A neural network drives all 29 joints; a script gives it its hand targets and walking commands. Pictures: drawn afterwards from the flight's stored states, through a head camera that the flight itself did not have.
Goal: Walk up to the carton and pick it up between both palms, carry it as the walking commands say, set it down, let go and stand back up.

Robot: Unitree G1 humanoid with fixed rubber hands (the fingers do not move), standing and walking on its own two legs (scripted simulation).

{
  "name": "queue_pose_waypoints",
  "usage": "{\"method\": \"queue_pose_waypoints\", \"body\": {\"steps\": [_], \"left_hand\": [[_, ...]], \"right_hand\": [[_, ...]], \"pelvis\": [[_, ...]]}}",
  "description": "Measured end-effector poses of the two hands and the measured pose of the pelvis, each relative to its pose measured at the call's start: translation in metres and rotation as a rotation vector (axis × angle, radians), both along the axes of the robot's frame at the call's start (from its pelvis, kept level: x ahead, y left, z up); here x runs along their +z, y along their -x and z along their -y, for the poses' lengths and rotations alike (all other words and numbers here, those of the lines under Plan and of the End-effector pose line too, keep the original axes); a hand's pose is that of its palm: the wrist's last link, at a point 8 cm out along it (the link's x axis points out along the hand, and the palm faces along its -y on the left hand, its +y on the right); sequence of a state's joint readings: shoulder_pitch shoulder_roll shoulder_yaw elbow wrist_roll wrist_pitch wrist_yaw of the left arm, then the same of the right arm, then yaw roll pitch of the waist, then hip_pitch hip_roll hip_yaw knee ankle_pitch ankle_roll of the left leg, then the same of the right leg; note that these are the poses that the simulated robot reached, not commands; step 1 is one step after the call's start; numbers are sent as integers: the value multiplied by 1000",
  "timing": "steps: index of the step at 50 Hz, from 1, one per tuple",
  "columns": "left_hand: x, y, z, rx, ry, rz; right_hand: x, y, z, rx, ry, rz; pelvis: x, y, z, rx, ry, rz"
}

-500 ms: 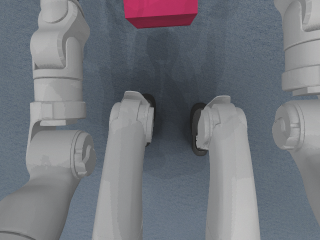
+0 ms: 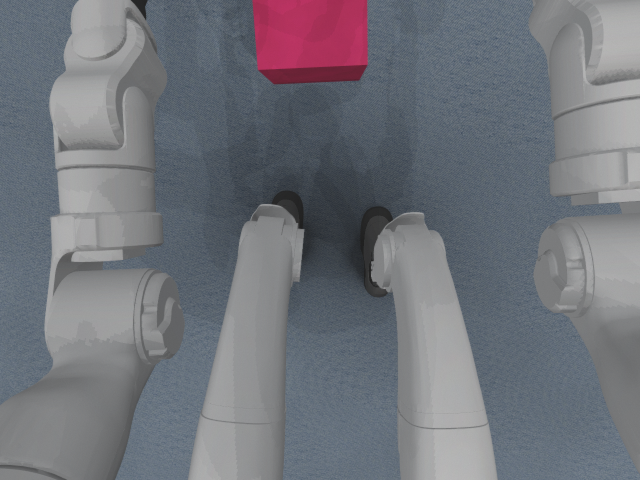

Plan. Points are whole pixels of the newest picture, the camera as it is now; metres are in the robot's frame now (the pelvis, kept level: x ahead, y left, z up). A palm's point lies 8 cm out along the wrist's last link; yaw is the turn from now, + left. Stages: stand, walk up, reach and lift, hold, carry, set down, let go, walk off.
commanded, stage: set down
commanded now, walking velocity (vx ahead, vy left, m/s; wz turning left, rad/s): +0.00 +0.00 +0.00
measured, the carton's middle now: (312, 22) +0.59 +0.07 -0.51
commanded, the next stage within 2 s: let go in 0.16 s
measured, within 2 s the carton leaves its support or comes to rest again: neither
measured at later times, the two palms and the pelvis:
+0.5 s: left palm (65, 61) +0.45 +0.22 -0.06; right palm (593, 14) +0.49 -0.15 -0.06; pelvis +0.02 +0.01 +0.08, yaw -1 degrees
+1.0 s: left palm out of the picture +0.29 +0.27 +0.08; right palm out of the picture +0.34 -0.17 +0.07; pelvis +0.10 +0.03 +0.15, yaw +0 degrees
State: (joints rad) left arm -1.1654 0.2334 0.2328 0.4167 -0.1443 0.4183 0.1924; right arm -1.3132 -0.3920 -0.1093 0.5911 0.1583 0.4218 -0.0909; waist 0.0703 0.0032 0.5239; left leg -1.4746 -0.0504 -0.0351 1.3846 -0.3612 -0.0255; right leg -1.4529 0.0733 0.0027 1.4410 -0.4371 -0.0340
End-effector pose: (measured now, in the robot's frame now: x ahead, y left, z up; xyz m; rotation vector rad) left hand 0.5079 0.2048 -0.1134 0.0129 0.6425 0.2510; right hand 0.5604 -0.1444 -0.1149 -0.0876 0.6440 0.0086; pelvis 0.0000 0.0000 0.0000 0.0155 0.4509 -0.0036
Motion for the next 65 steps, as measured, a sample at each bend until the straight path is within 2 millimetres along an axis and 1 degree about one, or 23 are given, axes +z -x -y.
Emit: {"method": "queue_pose_waypoints", "body": {"steps": [3,7,10,14,17,20,24,27,30,33,37,44,46,48,52,56,61,65], "left_hand": [[17,2,0,7,8,-5],[37,3,1,12,13,-14],[49,0,0,19,21,0],[53,0,0,7,16,-1],[48,5,0,-12,2,-19],[45,20,-4,-46,-35,-36],[47,52,-14,-109,-80,-102],[57,75,-25,-136,-92,-152],[79,97,-30,-186,-103,-164],[101,120,-37,-221,-112,-172],[126,150,-46,-221,-92,-212],[173,191,-59,-187,-72,-189],[182,201,-60,-183,-69,-181],[187,209,-62,-181,-68,-182],[195,222,-61,-175,-55,-189],[204,232,-57,-173,-39,-185],[207,237,-55,-199,-50,-206],[209,232,-56,-204,-67,-218]], "right_hand": [[20,1,-2,14,6,0],[38,2,-1,-5,5,-23],[50,0,1,-8,18,-16],[56,-1,-1,9,27,-14],[53,4,-2,16,53,-23],[51,21,-2,27,94,-20],[51,62,3,2,121,-74],[57,91,9,-30,134,-124],[73,115,11,-32,133,-135],[95,138,12,-25,134,-133],[122,166,17,-30,131,-162],[171,198,26,-25,136,-149],[180,206,28,-32,133,-138],[185,212,28,-28,128,-137],[193,227,29,-10,130,-135],[200,247,32,-13,117,-147],[202,268,44,-34,116,-182],[206,277,57,-47,124,-192]], "pelvis": [[16,-1,1,-2,-1,18],[35,-2,1,-1,2,36],[46,-3,1,0,3,38],[58,-4,1,1,5,35],[65,-6,0,2,7,26],[71,-11,-2,-3,11,31],[79,-19,-6,-6,15,66],[86,-25,-10,-5,23,101],[94,-32,-14,0,29,148],[104,-39,-18,3,33,205],[116,-53,-23,13,38,212],[142,-81,-31,10,33,253],[147,-87,-32,9,32,286],[151,-93,-33,7,29,323],[158,-103,-34,2,28,388],[165,-114,-34,-6,23,438],[168,-123,-33,-12,21,494],[169,-128,-30,-8,21,523]]}}
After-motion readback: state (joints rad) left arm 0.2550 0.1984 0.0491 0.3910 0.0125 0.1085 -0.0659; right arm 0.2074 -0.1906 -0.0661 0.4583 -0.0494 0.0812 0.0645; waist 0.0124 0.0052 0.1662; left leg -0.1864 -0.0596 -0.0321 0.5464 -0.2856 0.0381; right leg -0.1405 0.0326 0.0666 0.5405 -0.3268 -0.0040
